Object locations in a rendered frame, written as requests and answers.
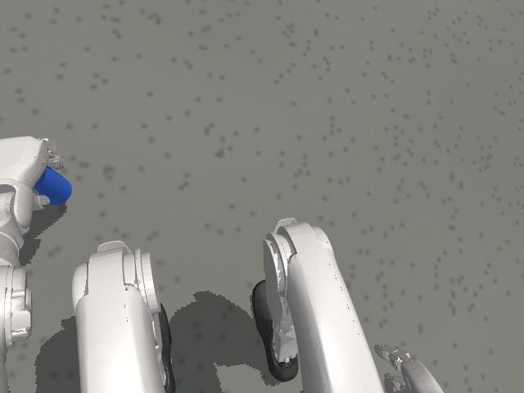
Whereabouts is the left robot hand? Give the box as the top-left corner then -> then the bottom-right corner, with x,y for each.
0,136 -> 65,211

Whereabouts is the right robot hand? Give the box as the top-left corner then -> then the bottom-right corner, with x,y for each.
374,344 -> 444,393

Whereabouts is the right robot foot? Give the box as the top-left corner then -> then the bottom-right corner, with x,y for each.
252,280 -> 299,382

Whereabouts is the left robot arm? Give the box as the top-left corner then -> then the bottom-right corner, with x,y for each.
0,178 -> 34,393

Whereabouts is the can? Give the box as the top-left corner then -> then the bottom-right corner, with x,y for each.
34,166 -> 72,205

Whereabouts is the left robot foot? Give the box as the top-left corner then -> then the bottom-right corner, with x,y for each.
158,303 -> 175,393

